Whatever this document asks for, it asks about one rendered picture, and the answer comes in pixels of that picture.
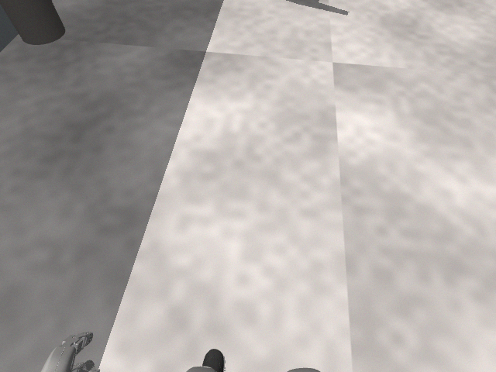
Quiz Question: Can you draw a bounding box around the left robot foot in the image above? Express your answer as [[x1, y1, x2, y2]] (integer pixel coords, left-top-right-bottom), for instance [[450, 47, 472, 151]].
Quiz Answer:
[[202, 349, 224, 372]]

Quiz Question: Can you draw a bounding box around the left robot hand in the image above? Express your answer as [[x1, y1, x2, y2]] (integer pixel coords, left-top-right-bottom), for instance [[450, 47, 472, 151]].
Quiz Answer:
[[41, 332, 100, 372]]

